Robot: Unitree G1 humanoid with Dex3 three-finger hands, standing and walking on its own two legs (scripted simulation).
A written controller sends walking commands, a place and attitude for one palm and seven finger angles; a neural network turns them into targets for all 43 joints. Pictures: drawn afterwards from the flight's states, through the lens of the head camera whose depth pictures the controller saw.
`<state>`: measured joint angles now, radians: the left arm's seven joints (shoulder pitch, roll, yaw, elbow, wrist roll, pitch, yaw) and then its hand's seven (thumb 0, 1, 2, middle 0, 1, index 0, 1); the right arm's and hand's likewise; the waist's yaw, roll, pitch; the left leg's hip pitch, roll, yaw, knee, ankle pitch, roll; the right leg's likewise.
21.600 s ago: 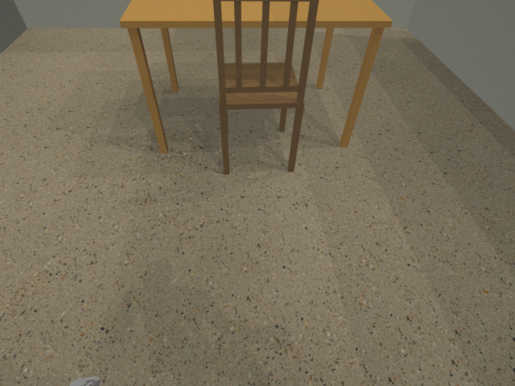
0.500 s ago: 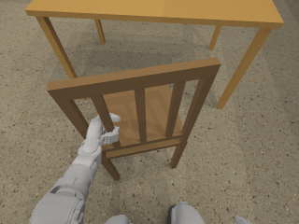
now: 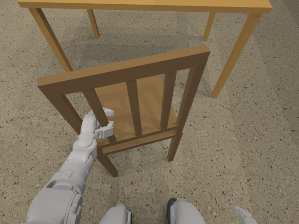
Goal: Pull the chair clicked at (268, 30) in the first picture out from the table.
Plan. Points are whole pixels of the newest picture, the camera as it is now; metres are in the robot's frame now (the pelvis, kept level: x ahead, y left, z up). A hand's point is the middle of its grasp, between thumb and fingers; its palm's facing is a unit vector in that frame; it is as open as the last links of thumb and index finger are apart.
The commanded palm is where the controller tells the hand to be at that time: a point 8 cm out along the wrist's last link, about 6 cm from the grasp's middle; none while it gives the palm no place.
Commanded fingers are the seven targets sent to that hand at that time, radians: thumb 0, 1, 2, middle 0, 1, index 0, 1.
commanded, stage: step backward, pulling the chair out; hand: left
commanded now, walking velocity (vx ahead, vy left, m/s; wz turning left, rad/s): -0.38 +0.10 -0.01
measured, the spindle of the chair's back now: (135, 112) +0.44 +0.05 -0.05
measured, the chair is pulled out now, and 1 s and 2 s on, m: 0.40 0.47 0.47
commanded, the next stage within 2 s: none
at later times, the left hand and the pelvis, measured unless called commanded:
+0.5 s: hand (103, 146) +0.32 +0.14 -0.05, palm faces +0.04 -0.99 -0.15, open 5.5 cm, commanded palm +0.33 +0.19 -0.04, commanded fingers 0.00 0.90 0.90 -0.50 -1.45 -0.50 -1.45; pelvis -0.03 +0.02 +0.00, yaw -3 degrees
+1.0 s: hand (102, 148) +0.32 +0.14 -0.05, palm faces +0.07 -0.98 -0.17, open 5.6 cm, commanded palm +0.33 +0.19 -0.04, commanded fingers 0.00 0.90 0.90 -0.50 -1.45 -0.50 -1.45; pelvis -0.02 +0.00 +0.00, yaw -3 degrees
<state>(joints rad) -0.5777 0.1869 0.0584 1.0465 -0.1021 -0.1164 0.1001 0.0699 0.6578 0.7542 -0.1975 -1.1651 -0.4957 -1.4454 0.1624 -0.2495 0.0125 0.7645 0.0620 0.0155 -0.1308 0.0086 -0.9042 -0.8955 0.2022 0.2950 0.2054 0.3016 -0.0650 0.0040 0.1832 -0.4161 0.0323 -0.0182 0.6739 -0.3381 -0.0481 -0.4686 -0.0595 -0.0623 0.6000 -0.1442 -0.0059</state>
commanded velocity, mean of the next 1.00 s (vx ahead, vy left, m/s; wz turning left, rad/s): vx -0.26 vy -0.01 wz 0.04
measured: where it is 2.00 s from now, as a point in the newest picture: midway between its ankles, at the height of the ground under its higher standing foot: outside the picture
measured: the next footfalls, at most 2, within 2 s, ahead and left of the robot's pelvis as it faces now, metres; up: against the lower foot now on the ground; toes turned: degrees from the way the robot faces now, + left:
none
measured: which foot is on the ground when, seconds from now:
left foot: down 0.00-1.00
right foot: down 0.00-1.00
